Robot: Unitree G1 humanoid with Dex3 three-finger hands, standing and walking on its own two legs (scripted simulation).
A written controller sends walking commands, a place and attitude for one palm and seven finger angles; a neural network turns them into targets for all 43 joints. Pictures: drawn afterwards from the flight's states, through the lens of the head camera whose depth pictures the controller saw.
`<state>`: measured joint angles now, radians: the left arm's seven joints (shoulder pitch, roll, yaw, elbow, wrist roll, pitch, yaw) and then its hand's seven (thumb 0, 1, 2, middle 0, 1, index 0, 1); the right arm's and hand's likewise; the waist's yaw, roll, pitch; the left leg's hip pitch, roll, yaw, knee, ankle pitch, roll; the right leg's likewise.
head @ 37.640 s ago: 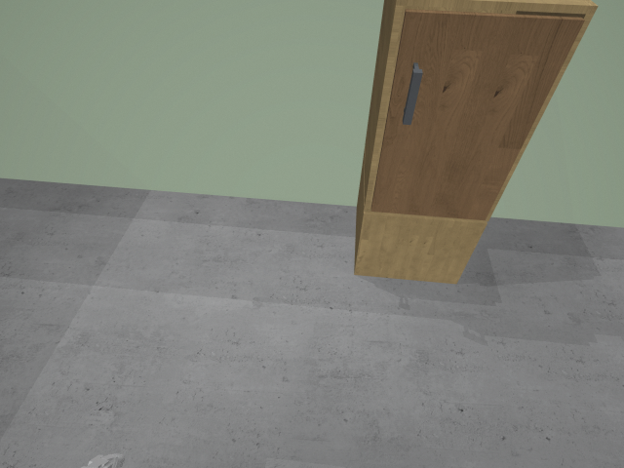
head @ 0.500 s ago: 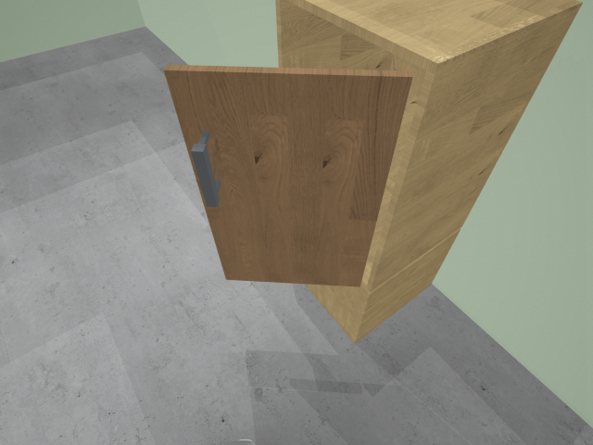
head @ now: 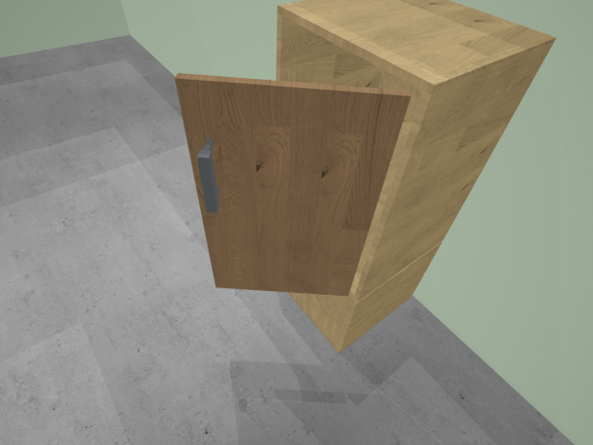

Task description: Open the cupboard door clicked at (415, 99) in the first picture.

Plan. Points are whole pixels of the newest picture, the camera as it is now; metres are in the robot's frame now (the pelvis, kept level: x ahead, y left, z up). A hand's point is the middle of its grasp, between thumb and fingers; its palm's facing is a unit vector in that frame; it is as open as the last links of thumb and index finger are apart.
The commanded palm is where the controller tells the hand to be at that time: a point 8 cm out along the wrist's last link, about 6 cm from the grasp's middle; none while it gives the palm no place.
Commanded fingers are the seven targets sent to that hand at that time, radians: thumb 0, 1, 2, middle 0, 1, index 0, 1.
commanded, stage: come to a stop and stand still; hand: left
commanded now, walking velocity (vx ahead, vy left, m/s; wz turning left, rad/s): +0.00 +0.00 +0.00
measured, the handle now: (211, 176) +0.55 +0.19 +0.04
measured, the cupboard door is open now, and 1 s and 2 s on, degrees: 50 50 50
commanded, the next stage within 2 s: look again from close up in 0.70 s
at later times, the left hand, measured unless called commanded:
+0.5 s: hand out of the picture -0.05 +0.20 -0.18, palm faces +0.02 -0.99 -0.15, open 7.4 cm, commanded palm none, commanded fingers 0.00 0.90 0.90 -0.20 -0.30 -0.20 -0.30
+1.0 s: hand out of the picture -0.07 +0.19 -0.17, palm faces +0.03 -0.99 -0.15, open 7.4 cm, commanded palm none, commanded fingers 0.00 0.90 0.90 -0.20 -0.30 -0.20 -0.30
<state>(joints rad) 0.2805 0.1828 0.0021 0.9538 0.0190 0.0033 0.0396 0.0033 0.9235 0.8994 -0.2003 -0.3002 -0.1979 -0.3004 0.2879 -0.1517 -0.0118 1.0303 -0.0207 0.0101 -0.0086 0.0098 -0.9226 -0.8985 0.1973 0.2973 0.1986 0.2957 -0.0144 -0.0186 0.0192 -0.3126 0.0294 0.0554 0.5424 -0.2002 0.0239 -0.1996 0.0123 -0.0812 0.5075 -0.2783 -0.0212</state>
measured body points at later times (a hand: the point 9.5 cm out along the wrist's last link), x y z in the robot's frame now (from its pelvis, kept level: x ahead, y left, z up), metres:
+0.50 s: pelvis -0.01 +0.04 +0.01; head -0.02 +0.06 +0.46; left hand -0.05 +0.25 -0.16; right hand +0.00 -0.19 -0.14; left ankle +0.06 +0.10 -0.73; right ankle +0.00 -0.11 -0.73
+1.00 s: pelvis -0.02 +0.04 +0.01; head -0.03 +0.05 +0.46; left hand -0.07 +0.25 -0.16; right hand -0.03 -0.17 -0.15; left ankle +0.06 +0.10 -0.73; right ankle +0.00 -0.11 -0.73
